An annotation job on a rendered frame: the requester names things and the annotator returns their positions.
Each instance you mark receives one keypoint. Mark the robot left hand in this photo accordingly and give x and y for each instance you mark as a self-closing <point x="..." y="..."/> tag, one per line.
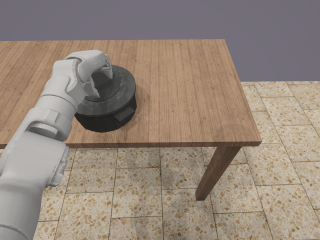
<point x="97" y="59"/>

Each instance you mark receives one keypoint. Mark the pot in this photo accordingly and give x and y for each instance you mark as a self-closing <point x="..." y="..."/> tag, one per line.
<point x="109" y="122"/>

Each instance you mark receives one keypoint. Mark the robot left forearm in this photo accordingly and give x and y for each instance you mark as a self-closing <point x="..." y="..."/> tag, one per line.
<point x="53" y="113"/>

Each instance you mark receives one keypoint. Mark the left robot upper arm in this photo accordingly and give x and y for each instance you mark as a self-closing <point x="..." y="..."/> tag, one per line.
<point x="35" y="163"/>

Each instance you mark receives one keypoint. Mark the lid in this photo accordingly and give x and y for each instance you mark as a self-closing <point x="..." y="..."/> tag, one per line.
<point x="113" y="97"/>

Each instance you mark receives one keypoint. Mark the table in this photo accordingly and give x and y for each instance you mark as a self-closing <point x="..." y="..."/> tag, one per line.
<point x="188" y="94"/>

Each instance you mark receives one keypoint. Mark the knob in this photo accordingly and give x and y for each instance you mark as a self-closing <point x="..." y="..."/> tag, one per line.
<point x="101" y="80"/>

